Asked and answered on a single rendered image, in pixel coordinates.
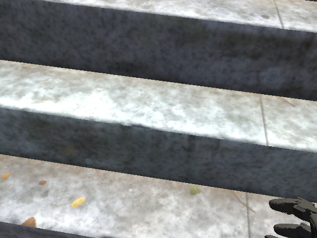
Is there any right robot hand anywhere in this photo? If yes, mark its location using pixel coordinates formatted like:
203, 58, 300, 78
264, 196, 317, 238

